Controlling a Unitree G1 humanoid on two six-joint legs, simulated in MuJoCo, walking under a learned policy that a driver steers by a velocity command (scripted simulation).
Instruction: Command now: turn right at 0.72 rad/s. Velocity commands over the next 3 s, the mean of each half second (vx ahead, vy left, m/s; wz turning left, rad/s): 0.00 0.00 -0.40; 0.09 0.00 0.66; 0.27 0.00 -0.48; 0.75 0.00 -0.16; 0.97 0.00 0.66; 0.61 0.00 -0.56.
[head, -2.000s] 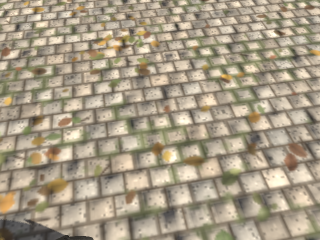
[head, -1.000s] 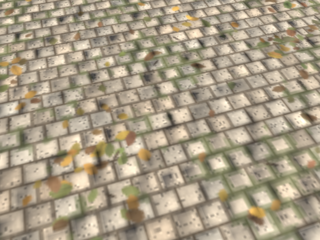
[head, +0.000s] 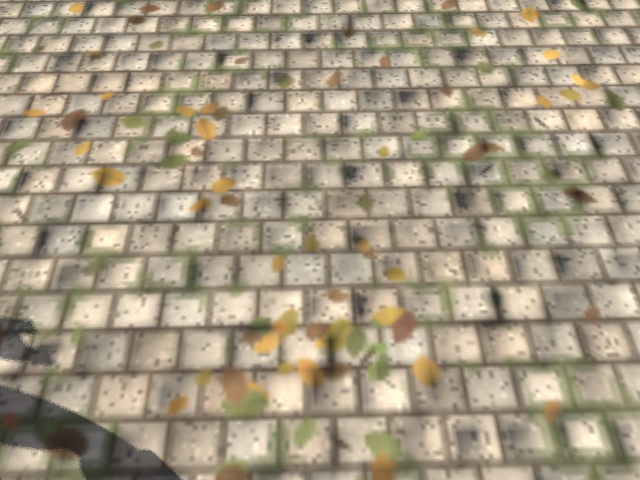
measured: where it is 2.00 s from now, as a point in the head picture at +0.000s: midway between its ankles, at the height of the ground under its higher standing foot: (357, 439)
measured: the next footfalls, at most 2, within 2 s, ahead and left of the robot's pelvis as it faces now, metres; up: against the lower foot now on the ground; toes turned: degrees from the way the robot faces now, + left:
right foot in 0.12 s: +0.04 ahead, -0.15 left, +0.00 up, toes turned -13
left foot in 0.76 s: +0.10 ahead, +0.09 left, +0.00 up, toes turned +5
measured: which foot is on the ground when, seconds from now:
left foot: down 0.00-0.12, up 0.14-0.74, down 0.76-1.00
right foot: up 0.00-0.10, down 0.12-0.76, up 0.78-1.00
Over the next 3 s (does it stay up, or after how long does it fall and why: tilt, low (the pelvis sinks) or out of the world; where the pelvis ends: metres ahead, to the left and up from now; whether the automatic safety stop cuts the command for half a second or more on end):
stays up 1.35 0.03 -0.02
